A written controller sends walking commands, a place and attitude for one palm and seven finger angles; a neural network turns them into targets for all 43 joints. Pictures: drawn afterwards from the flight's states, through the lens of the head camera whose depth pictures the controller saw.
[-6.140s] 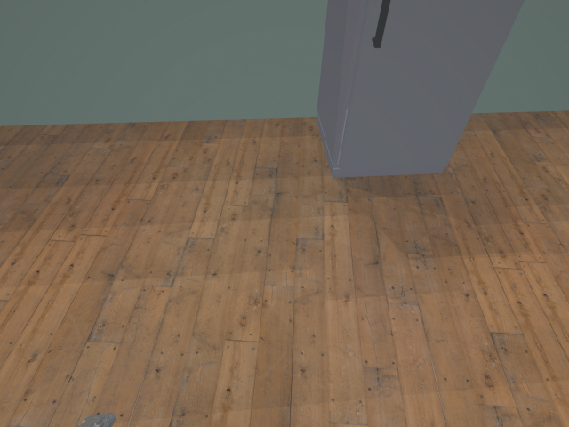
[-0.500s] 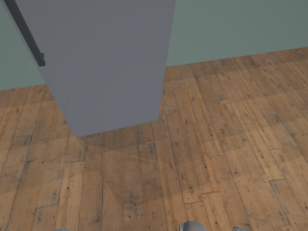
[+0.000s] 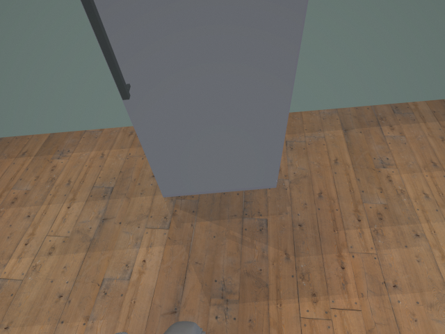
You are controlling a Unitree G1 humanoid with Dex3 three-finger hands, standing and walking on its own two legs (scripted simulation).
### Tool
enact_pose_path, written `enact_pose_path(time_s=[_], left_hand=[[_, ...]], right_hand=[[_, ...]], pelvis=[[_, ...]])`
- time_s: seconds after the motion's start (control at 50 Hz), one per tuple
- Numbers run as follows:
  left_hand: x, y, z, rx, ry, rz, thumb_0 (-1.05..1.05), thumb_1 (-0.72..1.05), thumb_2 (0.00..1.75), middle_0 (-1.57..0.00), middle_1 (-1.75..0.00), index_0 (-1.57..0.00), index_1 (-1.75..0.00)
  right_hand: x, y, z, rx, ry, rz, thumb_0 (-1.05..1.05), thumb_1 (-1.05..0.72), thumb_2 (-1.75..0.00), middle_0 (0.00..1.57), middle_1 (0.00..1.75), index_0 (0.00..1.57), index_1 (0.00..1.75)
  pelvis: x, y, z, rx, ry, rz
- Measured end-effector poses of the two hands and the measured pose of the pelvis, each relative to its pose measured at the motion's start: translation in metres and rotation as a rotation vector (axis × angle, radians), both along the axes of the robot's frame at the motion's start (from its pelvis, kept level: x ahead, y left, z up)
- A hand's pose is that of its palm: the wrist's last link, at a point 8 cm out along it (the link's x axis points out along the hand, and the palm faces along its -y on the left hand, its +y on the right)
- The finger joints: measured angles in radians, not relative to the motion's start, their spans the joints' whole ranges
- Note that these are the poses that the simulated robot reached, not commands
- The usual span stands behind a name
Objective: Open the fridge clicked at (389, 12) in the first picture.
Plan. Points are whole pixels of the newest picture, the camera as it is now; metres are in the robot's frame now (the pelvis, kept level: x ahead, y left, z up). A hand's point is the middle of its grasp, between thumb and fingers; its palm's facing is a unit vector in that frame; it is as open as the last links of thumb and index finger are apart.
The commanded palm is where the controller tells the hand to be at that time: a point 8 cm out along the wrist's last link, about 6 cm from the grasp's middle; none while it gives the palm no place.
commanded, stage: take the last steps up to it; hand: left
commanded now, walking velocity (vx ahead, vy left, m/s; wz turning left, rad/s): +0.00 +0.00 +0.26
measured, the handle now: (109, 48) +0.80 +0.35 +0.12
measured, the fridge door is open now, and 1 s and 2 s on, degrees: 0 0 0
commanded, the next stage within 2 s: come to a stop and stand still in 1.12 s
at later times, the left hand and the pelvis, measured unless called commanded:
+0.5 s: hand out of the picture +0.06 +0.27 -0.17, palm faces +0.13 -0.97 -0.19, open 7.4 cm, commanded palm none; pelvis +0.06 +0.07 +0.00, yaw +5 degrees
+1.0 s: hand (131, 282) +0.25 +0.24 -0.16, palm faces +0.15 -0.96 -0.24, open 7.2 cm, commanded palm none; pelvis +0.24 +0.04 +0.00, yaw +6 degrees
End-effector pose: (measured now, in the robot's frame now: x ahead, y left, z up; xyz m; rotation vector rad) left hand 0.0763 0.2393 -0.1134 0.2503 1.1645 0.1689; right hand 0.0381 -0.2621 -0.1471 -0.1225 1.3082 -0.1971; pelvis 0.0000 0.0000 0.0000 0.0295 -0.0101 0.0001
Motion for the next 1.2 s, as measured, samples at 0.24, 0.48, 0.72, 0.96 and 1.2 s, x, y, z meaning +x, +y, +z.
enact_pose_path(time_s=[0.24,0.48,0.72,0.96,1.2], left_hand=[[-0.110,0.058,-0.045,-0.077,0.224,0.198,0.00,0.90,0.89,-0.20,-0.30,-0.20,-0.30],[-0.035,0.083,-0.028,-0.098,0.143,0.171,0.00,0.91,0.89,-0.20,-0.30,-0.20,-0.30],[0.148,0.047,-0.032,-0.084,-0.017,0.035,0.00,0.91,0.89,-0.20,-0.30,-0.20,-0.30],[0.168,0.039,-0.015,-0.048,0.040,0.165,-0.02,0.95,0.89,-0.20,-0.30,-0.20,-0.30],[0.149,0.059,-0.045,-0.147,0.267,0.285,0.00,0.91,0.89,-0.20,-0.30,-0.20,-0.30]], right_hand=[[0.063,0.062,0.017,-0.065,-0.106,0.187,0.00,-0.91,-0.89,0.20,0.30,0.20,0.30],[0.026,0.111,0.018,-0.010,0.034,0.124,0.00,-0.91,-0.89,0.20,0.30,0.20,0.30],[0.001,0.106,-0.011,0.069,0.317,-0.021,0.00,-0.91,-0.89,0.20,0.30,0.20,0.30],[0.201,0.071,-0.001,0.032,0.064,0.089,0.00,-0.91,-0.89,0.20,0.30,0.20,0.30],[0.382,0.136,0.008,0.019,-0.174,0.239,0.00,-0.91,-0.89,0.20,0.30,0.20,0.30]], pelvis=[[0.001,0.047,-0.013,-0.028,0.004,0.064],[0.050,0.074,0.004,-0.036,-0.008,0.091],[0.145,0.052,-0.020,-0.014,-0.003,0.075],[0.225,0.039,0.001,-0.023,-0.005,0.105],[0.306,0.087,-0.012,-0.050,-0.007,0.108]])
